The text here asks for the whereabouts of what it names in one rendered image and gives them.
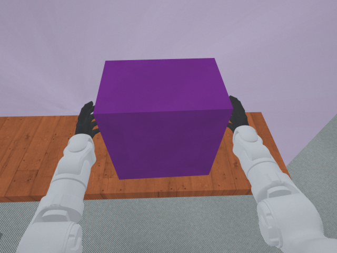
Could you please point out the left robot upper arm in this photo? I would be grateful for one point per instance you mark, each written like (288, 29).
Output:
(53, 237)

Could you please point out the right robot upper arm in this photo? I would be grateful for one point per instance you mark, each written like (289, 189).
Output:
(290, 223)

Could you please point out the robot left hand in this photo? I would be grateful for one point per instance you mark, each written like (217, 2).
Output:
(85, 124)

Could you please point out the table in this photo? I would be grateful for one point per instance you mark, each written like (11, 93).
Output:
(31, 147)

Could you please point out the robot right forearm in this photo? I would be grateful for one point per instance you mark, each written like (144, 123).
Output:
(266, 178)

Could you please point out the robot right hand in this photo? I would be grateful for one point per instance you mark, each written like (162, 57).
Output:
(238, 116)

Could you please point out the robot left forearm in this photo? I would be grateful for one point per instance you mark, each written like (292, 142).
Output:
(64, 199)

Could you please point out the carton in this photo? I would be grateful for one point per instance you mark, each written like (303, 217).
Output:
(162, 118)

